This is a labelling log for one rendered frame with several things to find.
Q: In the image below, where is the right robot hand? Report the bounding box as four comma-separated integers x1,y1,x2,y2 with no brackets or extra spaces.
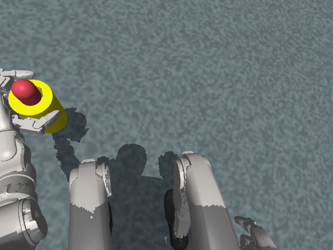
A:
234,216,277,250

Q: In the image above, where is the bottle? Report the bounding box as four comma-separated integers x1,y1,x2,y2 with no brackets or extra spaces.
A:
8,79,67,133

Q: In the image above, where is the left robot arm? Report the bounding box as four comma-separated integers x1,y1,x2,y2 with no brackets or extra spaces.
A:
0,130,48,250

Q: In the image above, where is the left robot hand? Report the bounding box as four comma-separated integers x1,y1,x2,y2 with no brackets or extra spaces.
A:
0,68,61,135

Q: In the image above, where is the right robot foot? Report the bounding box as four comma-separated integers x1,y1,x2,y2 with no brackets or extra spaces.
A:
164,189,188,250

